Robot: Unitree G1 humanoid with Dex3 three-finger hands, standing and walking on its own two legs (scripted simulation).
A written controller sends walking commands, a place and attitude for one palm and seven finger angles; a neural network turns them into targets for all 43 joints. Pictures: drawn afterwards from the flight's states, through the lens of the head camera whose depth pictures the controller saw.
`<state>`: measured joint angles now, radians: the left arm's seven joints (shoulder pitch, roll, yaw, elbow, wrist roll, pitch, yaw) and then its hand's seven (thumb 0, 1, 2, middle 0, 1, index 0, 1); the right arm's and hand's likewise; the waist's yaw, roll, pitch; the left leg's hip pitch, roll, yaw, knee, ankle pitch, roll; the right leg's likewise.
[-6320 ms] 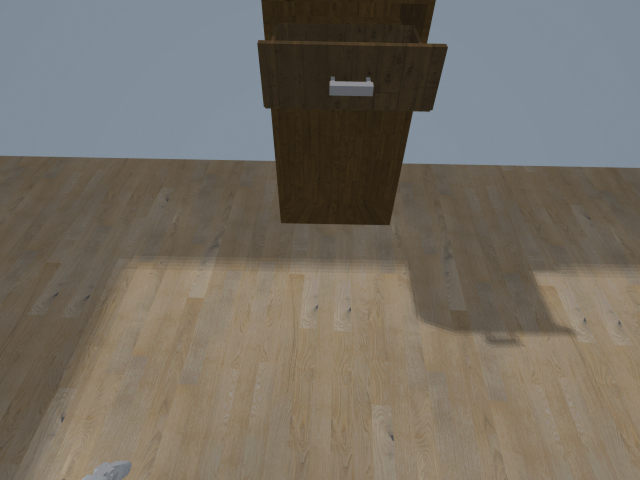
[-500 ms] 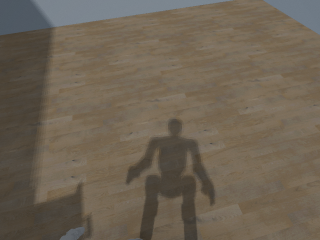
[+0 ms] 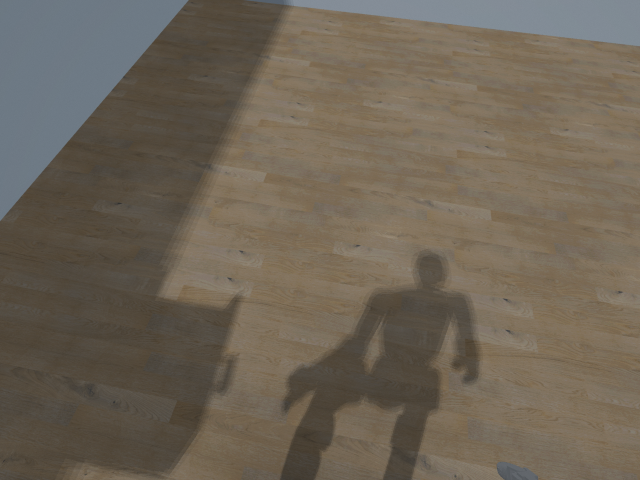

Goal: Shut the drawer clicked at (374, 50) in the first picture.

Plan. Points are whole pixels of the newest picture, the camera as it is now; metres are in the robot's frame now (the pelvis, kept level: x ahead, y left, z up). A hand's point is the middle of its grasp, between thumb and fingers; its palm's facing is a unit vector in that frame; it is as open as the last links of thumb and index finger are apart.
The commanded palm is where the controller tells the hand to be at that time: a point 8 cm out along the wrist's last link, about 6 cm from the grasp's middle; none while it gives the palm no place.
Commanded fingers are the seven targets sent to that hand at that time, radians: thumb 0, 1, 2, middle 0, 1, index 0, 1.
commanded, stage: turn to face it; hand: left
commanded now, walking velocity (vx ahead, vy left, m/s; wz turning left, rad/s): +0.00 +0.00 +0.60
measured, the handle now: out of the picture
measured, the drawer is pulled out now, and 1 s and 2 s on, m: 0.30 0.30 0.30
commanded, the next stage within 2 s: none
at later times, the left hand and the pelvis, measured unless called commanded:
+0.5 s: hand out of the picture +0.07 +0.20 -0.13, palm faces +0.28 -0.91 -0.29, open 7.4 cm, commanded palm none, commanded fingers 0.00 0.90 0.90 -0.20 -0.30 -0.20 -0.30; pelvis +0.00 -0.03 +0.01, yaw +17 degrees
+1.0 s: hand out of the picture -0.11 +0.22 -0.17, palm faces +0.60 -0.75 -0.26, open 7.4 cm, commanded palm none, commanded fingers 0.00 0.90 0.90 -0.20 -0.30 -0.20 -0.30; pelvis -0.01 +0.01 +0.00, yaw +35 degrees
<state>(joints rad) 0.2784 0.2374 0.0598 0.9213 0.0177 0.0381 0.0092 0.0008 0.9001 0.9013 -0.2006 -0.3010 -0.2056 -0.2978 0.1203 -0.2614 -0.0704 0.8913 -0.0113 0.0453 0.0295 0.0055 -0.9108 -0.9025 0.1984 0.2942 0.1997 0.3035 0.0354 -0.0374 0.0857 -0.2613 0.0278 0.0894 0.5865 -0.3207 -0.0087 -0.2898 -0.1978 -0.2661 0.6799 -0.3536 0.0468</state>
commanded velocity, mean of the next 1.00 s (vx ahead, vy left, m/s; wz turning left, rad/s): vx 0.00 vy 0.00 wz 0.60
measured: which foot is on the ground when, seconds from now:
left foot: down 0.00-0.44, up 0.46-0.86, down 0.88-1.00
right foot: up 0.00-0.42, down 0.44-0.88, up 0.90-1.00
